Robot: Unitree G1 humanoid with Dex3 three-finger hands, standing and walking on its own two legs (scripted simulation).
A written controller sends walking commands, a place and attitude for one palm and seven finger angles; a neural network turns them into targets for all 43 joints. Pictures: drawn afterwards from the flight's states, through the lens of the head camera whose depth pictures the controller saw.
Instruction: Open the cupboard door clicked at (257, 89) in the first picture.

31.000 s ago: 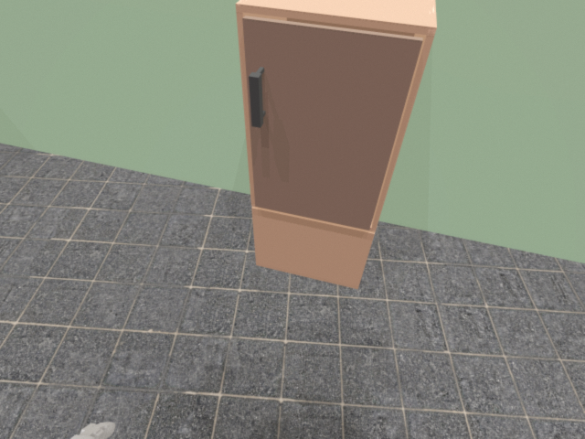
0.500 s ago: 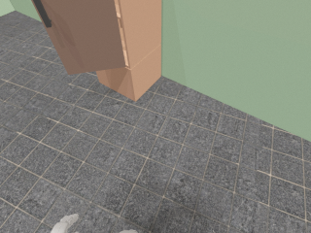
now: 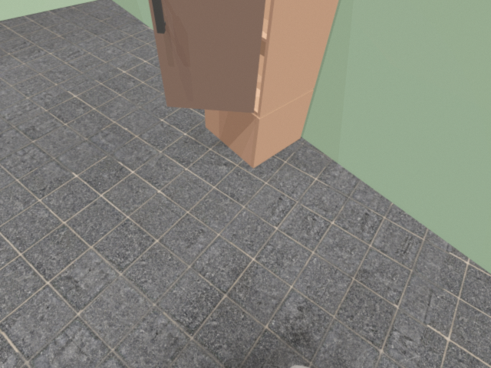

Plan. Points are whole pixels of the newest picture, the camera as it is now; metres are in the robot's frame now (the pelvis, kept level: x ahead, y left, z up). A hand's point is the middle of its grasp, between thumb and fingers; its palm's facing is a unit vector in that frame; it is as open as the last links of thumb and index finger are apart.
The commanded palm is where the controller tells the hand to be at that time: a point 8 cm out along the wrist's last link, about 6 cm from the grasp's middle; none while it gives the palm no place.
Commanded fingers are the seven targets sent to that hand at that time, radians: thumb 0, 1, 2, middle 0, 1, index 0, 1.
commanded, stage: take the last steps up to it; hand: left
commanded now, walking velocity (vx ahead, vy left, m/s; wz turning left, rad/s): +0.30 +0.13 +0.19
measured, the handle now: (159, 8) +1.13 +0.40 +0.04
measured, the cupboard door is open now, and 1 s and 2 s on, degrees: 46 46 46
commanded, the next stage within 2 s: come to a stop and stand still in 1.56 s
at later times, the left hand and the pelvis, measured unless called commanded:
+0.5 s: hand out of the picture +0.07 +0.15 -0.15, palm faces +0.17 -0.97 -0.17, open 7.4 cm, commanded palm none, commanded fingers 0.00 0.90 0.90 -0.20 -0.30 -0.20 -0.30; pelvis +0.11 -0.01 +0.02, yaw +6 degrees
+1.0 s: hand (130, 248) +0.35 +0.28 -0.15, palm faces +0.12 -0.97 -0.21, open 7.4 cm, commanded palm none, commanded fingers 0.00 0.90 0.90 -0.20 -0.30 -0.20 -0.30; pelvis +0.28 +0.09 +0.01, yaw +3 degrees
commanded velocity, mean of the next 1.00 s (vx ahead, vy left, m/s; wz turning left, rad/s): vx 0.30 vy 0.08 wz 0.01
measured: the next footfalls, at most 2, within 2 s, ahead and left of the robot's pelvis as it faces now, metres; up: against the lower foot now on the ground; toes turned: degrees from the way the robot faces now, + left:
right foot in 0.22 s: +0.10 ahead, -0.13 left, +0.00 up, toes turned -4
left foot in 0.66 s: +0.30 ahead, +0.18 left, +0.00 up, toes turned +14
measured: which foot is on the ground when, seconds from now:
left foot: down 0.00-0.22, up 0.24-0.64, down 0.66-1.00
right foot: up 0.00-0.20, down 0.22-0.66, up 0.68-1.00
